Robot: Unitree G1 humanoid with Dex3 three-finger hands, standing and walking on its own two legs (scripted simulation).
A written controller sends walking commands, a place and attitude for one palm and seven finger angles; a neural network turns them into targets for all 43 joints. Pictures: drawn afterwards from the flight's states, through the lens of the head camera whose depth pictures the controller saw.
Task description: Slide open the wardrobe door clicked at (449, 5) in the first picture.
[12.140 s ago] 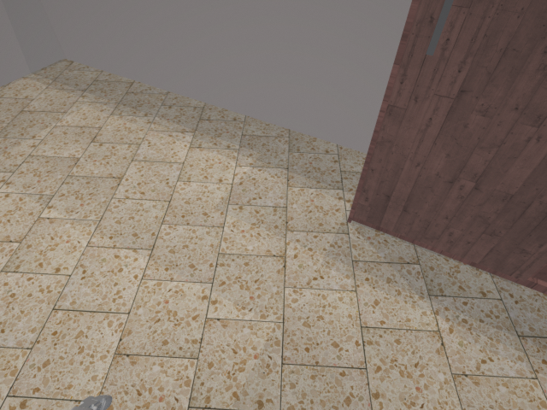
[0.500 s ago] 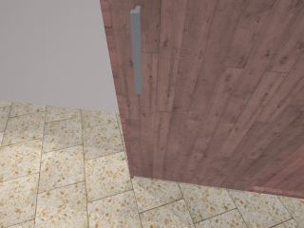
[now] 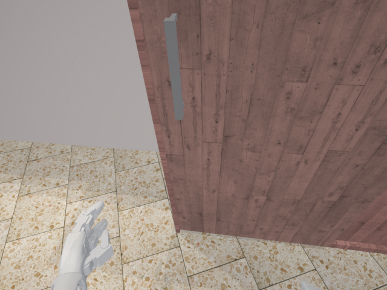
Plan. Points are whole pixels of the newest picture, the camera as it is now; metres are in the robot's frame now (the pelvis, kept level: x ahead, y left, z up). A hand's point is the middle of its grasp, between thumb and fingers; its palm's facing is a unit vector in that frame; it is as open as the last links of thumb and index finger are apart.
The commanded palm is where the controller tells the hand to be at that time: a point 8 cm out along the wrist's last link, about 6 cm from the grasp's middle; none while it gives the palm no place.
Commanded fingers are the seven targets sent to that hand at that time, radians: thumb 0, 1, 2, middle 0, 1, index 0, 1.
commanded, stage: raise the hand with hooked fingers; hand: left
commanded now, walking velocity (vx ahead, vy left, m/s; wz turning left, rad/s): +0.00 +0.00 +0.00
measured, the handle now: (176, 72) +0.53 +0.06 +0.21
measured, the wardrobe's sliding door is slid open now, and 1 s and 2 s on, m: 0.00 0.00 0.00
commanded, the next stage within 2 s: move the hooked fingers beside the handle in 1.92 s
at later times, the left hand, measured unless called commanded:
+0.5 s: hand (93, 242) +0.20 +0.20 +0.05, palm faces -0.17 -0.98 -0.10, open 10.2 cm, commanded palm +0.16 +0.27 +0.06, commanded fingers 0.00 0.08 0.55 -0.26 -0.82 -0.26 -0.82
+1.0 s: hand (40, 200) +0.23 +0.26 +0.15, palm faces -0.01 -0.99 -0.13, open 13.1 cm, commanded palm +0.20 +0.31 +0.16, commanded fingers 0.00 -0.50 0.30 -0.30 -1.20 -0.30 -1.20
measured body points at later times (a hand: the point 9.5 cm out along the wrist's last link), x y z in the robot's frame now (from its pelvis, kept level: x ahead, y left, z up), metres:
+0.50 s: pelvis -0.03 +0.01 -0.03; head -0.01 +0.01 +0.42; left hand +0.20 +0.25 +0.06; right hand +0.17 -0.21 -0.10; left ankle +0.01 +0.11 -0.73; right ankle -0.02 -0.10 -0.73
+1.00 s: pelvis -0.01 +0.02 +0.00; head -0.03 +0.02 +0.45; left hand +0.22 +0.31 +0.16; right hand +0.19 -0.21 -0.05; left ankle +0.01 +0.12 -0.73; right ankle -0.02 -0.10 -0.73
